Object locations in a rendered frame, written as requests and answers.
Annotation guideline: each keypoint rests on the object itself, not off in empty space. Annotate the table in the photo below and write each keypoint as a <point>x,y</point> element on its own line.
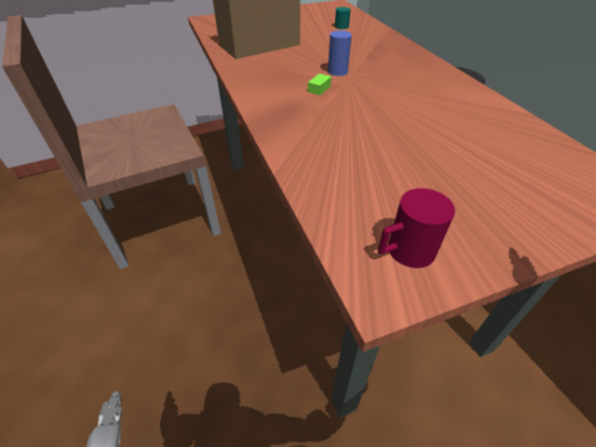
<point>402,118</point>

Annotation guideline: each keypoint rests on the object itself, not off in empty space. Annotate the left robot hand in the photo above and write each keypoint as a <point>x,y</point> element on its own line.
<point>107,433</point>

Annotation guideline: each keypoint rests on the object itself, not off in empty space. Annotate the chair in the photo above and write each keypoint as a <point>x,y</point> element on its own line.
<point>106,156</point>

